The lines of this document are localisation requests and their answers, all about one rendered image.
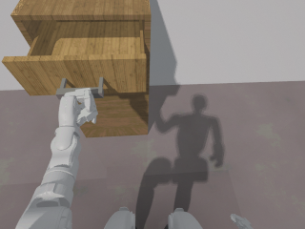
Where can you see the robot left upper arm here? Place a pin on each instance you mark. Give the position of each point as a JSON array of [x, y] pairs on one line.
[[54, 217]]

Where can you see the robot left hand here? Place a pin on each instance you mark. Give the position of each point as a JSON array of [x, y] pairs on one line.
[[73, 114]]

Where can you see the robot right hand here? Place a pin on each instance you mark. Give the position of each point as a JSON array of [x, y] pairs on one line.
[[240, 222]]

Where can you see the left robot forearm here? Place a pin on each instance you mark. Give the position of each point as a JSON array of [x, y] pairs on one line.
[[57, 184]]

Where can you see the robot left thigh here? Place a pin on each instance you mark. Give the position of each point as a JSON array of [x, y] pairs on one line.
[[123, 219]]

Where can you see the cabinet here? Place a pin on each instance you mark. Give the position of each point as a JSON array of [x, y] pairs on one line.
[[119, 114]]

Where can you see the drawer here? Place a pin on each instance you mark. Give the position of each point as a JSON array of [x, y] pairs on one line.
[[82, 51]]

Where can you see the handle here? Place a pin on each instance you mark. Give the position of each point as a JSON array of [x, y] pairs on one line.
[[97, 92]]

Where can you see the robot right thigh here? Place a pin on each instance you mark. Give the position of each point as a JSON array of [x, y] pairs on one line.
[[182, 220]]

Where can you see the robot thigh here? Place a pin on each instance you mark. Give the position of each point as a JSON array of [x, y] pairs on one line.
[[123, 219], [182, 220]]

